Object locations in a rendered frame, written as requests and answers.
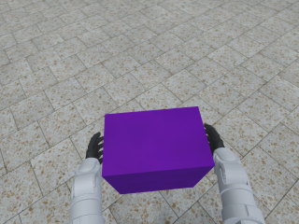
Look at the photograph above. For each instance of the robot right hand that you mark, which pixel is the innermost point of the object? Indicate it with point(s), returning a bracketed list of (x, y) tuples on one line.
[(213, 138)]

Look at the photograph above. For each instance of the left robot forearm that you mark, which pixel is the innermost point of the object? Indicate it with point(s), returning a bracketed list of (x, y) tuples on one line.
[(86, 194)]

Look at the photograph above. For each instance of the right robot forearm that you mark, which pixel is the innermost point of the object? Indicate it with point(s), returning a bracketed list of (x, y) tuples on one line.
[(238, 203)]

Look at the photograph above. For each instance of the robot left hand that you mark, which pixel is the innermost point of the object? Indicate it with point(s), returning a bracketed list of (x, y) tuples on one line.
[(93, 147)]

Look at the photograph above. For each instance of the carton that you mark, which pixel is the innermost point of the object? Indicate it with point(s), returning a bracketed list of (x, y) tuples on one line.
[(155, 150)]

